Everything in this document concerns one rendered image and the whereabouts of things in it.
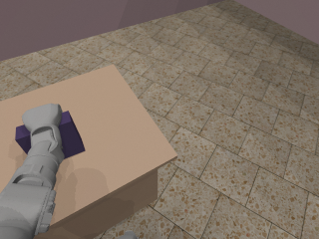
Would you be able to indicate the table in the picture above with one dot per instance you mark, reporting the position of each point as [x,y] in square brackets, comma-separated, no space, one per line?
[116,175]

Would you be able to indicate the left robot forearm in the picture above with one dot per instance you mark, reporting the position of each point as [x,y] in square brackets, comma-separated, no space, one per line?
[43,159]

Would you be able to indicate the left robot hand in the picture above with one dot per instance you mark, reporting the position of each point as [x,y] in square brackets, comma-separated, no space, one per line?
[49,113]

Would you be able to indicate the sponge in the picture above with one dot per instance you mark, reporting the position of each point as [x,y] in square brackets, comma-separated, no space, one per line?
[71,140]

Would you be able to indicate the robot left upper arm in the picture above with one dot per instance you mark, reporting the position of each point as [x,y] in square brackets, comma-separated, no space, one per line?
[26,210]

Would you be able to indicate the left robot shin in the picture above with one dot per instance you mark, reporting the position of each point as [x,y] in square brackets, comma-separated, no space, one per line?
[130,232]

